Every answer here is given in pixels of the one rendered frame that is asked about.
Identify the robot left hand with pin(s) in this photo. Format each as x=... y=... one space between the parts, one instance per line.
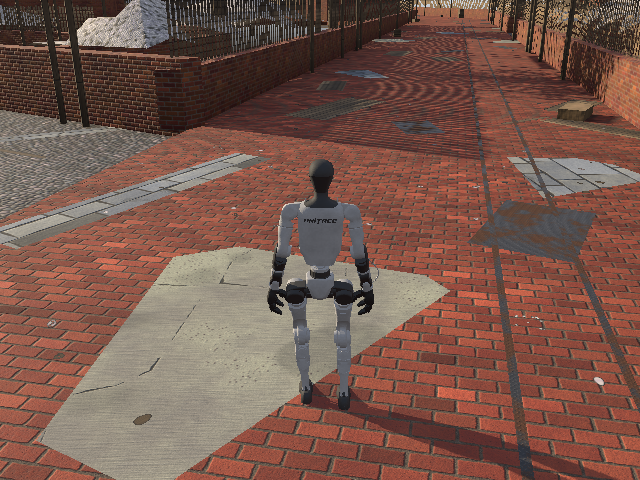
x=272 y=300

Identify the robot left forearm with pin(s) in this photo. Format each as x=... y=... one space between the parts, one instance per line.
x=277 y=270

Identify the robot right forearm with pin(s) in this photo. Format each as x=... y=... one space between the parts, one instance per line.
x=363 y=271

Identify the right robot upper arm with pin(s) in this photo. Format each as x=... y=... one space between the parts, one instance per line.
x=352 y=213

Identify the robot right hand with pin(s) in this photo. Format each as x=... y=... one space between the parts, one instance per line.
x=368 y=300

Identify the left robot upper arm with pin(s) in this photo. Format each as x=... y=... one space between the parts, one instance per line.
x=288 y=213

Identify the robot head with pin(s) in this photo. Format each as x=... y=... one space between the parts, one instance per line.
x=321 y=173

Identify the humanoid robot torso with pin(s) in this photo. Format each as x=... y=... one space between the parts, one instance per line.
x=320 y=239

